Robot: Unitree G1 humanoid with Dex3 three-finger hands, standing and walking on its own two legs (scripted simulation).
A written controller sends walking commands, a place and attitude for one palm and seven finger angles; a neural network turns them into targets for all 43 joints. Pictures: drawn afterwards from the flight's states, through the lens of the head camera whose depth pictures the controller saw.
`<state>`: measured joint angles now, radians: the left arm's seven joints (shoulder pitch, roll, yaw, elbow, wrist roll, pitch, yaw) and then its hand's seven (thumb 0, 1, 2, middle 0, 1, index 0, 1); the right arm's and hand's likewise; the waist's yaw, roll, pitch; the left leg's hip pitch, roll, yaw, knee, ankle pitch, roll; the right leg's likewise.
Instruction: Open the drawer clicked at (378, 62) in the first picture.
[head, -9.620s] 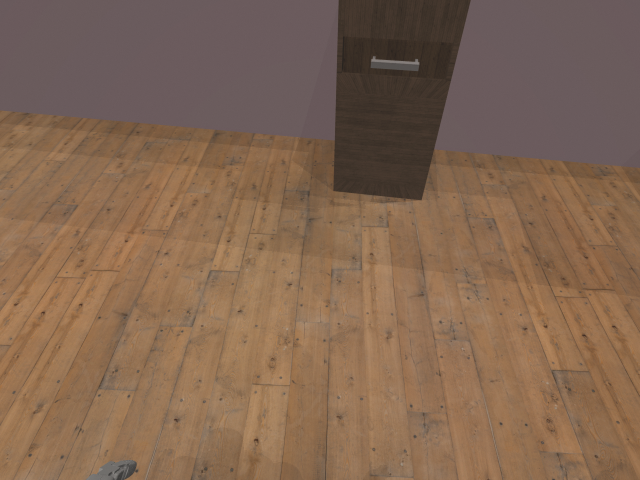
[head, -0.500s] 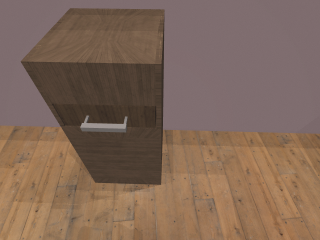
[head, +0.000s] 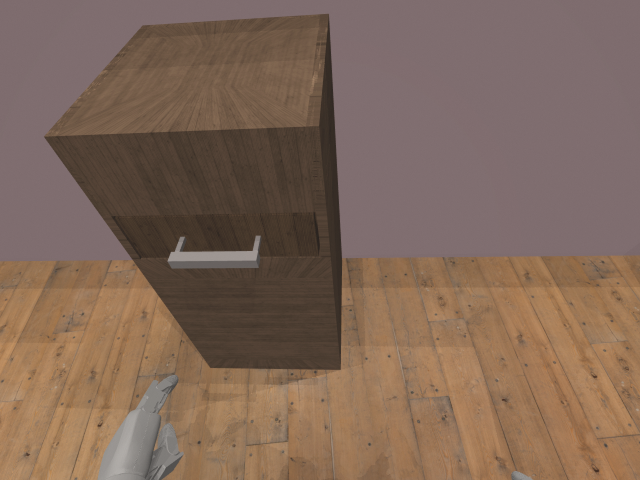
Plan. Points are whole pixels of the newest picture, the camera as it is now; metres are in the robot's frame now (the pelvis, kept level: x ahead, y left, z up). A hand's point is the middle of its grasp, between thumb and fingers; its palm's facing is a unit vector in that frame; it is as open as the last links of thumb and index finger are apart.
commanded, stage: raise the hand with hooked fingers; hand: left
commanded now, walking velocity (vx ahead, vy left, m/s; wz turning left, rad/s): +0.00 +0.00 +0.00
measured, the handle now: (217, 250) +0.53 +0.25 -0.10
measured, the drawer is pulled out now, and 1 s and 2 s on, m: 0.00 0.00 0.00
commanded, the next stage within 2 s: move the hooked fingers above the handle in 1.72 s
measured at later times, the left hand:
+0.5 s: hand (158, 413) +0.20 +0.22 -0.01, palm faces +0.16 -0.04 -0.99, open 10.1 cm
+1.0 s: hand (135, 355) +0.25 +0.25 +0.04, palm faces +0.12 -0.07 -0.99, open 12.9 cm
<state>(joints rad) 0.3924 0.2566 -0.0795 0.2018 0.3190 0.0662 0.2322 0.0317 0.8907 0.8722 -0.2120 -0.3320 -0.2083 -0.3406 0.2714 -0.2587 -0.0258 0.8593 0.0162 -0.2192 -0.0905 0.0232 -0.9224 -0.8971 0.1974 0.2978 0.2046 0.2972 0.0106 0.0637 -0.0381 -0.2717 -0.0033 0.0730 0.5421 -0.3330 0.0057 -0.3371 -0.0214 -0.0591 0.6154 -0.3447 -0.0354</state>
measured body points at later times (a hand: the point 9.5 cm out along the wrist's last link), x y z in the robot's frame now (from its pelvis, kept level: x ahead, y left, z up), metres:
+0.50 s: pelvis -0.05 -0.02 -0.04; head -0.01 -0.05 +0.40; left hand +0.19 +0.22 +0.04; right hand +0.19 -0.21 -0.14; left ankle -0.04 +0.12 -0.73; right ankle -0.02 -0.09 -0.73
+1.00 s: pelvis -0.03 +0.02 -0.01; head -0.01 -0.02 +0.44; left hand +0.24 +0.25 +0.10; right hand +0.17 -0.23 -0.11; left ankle -0.04 +0.12 -0.73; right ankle -0.02 -0.09 -0.73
